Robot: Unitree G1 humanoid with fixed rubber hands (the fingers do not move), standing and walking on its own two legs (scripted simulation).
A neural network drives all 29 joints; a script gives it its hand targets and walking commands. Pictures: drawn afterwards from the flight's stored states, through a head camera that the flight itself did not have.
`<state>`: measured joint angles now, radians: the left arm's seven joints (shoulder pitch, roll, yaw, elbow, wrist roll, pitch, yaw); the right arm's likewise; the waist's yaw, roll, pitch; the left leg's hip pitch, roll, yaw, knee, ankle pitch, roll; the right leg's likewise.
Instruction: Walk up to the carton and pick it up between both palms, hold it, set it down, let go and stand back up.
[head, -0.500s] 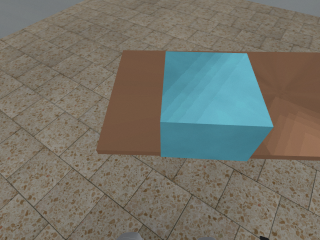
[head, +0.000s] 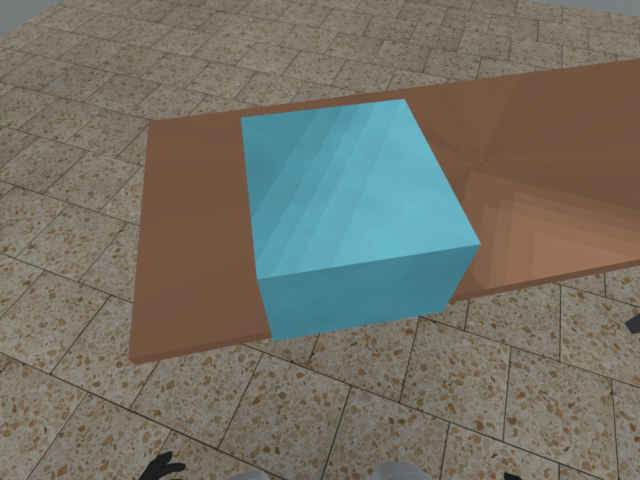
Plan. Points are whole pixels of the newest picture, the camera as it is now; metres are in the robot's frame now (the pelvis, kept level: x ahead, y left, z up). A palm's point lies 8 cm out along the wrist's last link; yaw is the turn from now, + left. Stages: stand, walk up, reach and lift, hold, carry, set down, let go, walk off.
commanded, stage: walk up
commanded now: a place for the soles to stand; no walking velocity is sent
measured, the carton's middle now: (341, 214) +0.49 -0.03 -0.02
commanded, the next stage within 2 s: none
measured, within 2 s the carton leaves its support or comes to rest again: neither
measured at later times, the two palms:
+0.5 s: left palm out of the picture +0.06 +0.23 -0.11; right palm out of the picture +0.04 -0.28 -0.12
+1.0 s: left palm out of the picture +0.10 +0.24 -0.11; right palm out of the picture +0.02 -0.29 -0.12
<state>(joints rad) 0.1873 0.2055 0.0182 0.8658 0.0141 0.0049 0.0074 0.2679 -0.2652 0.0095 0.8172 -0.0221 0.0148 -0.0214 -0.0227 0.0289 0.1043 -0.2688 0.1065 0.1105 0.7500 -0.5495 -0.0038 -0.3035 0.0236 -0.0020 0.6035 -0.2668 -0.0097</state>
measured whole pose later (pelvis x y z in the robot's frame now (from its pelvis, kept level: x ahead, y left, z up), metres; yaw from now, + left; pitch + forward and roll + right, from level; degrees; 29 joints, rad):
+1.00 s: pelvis +0.01 -0.03 +0.01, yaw -5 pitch -2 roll +2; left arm 0.20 0.30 -0.01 0.92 0.07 0.05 -0.02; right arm 0.32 -0.26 0.00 0.91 -0.03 -0.01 -0.05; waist 0.00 -0.03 0.07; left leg -0.14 0.07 0.13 0.49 -0.31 -0.04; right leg -0.35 0.01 0.01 0.71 -0.38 0.02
